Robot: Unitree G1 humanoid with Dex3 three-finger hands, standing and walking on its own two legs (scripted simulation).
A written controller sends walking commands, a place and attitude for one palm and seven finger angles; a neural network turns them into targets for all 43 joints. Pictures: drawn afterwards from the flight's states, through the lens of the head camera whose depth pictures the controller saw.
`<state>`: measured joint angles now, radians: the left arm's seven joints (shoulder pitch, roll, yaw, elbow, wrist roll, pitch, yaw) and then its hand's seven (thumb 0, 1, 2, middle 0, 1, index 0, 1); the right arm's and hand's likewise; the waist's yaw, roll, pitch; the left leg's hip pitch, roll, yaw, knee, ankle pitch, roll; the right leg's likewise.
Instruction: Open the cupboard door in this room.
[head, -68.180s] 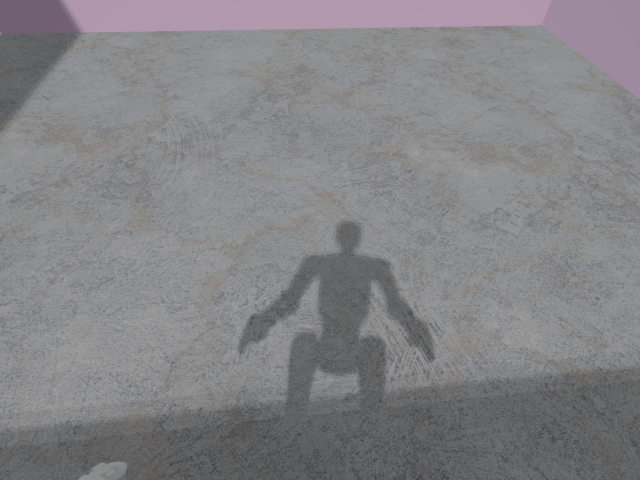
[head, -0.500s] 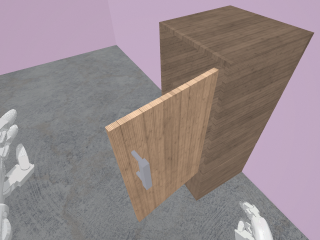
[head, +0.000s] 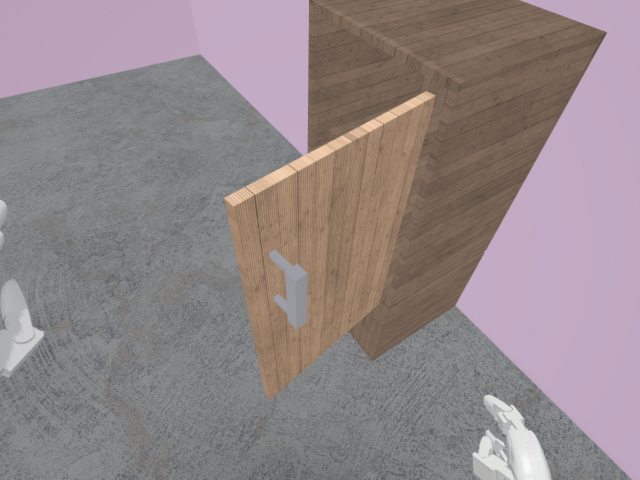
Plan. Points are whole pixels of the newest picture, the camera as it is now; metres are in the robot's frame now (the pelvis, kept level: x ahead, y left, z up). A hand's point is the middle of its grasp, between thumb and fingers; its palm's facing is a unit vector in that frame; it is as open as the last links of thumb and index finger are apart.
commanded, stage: step back with the hand held close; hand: left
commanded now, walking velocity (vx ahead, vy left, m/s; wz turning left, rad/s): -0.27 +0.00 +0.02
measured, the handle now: (287, 289) +0.36 +0.08 +0.02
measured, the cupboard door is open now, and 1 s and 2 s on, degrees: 100 100 100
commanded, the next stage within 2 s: stop stepping back and stand still in 0.70 s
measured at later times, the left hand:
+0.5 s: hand (8, 410) +0.14 +0.26 +0.16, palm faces +0.38 -0.79 -0.47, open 7.4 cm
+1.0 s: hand out of the picture +0.00 +0.24 +0.18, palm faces +0.34 -0.79 -0.50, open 7.4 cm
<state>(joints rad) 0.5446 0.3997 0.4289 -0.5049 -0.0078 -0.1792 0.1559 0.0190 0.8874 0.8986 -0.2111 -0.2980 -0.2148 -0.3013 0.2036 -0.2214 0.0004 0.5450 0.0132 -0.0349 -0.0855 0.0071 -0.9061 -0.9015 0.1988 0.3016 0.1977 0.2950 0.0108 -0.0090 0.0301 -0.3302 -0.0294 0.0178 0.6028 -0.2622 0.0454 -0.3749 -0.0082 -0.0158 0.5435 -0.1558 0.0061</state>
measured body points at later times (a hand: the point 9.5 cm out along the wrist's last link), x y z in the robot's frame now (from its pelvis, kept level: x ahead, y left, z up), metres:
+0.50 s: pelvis -0.06 +0.00 +0.00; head -0.03 +0.02 +0.45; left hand +0.11 +0.30 +0.19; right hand +0.12 -0.24 -0.07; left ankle -0.01 +0.09 -0.72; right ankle -0.02 -0.12 -0.73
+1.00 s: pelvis -0.21 -0.01 +0.00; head -0.19 +0.01 +0.45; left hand -0.03 +0.28 +0.21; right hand -0.02 -0.23 -0.07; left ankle -0.06 +0.09 -0.71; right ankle -0.32 -0.10 -0.73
